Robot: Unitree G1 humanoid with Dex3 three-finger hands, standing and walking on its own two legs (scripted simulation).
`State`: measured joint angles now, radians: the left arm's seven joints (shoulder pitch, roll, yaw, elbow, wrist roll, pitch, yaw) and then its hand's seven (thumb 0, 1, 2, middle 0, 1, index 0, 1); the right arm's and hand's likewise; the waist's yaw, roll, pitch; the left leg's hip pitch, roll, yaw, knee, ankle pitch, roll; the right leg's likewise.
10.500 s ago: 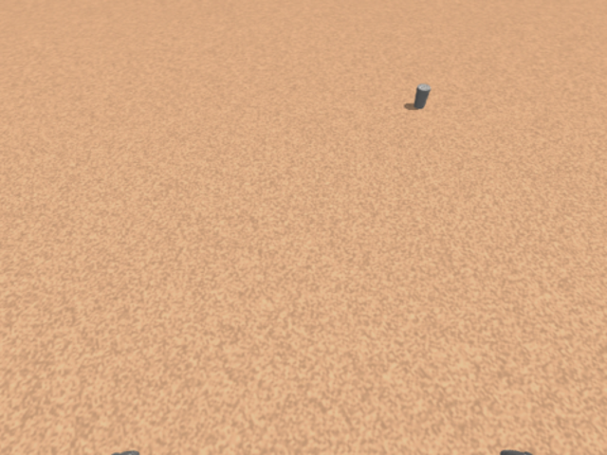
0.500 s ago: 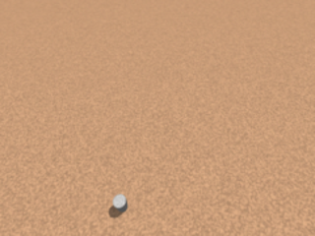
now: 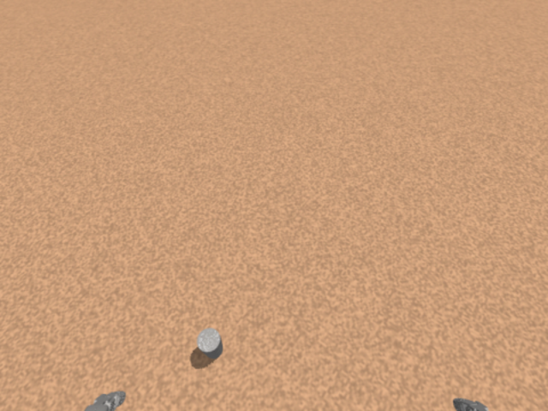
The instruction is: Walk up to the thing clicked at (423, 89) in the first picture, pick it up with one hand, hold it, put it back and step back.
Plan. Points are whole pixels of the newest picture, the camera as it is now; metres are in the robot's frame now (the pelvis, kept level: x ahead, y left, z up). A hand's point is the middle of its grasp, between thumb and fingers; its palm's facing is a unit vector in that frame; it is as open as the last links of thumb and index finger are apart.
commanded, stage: rise first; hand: left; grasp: from above
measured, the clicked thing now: (211, 345) +0.39 +0.25 -0.72
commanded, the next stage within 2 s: none
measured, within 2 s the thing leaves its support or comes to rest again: neither
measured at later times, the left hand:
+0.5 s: hand out of the picture +0.12 +0.26 -0.22, palm faces -0.15 -0.89 -0.44, open 13.6 cm
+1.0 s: hand (161, 391) +0.20 +0.29 -0.39, palm faces -0.42 -0.52 -0.75, open 14.0 cm
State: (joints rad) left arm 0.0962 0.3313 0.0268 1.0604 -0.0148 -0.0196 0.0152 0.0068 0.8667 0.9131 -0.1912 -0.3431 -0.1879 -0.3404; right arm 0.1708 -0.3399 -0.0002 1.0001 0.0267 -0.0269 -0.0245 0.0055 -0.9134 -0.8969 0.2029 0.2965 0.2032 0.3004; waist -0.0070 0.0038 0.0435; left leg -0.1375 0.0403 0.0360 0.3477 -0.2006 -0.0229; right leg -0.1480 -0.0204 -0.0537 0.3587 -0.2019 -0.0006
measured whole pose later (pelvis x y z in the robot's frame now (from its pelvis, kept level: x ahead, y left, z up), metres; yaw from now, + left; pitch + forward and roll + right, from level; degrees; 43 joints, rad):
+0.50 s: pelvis -0.02 +0.02 -0.07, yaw +0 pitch +14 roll -1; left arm 0.14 0.30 0.13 0.72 0.26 0.07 0.03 0.00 -0.44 0.98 -0.07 -1.07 -0.09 -1.06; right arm 0.23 -0.24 -0.05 0.63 0.00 -0.10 -0.02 0.01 -0.91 -0.90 0.20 0.30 0.20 0.30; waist -0.02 -0.01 -0.08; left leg -0.77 0.04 0.03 0.99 -0.47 0.00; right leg -0.76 -0.04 -0.04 0.96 -0.45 0.02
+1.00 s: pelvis -0.06 +0.01 -0.24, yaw +0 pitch +32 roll -1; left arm -0.15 0.41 0.10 0.72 0.69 -0.08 0.15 0.00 -0.52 0.99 -0.08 -1.09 -0.09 -1.08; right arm 0.08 -0.29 -0.06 0.62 0.00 -0.18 0.02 0.01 -0.90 -0.89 0.20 0.30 0.20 0.30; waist -0.03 0.00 -0.20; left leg -1.62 0.04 -0.01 1.74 -0.68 0.00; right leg -1.61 -0.07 -0.03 1.72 -0.67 0.01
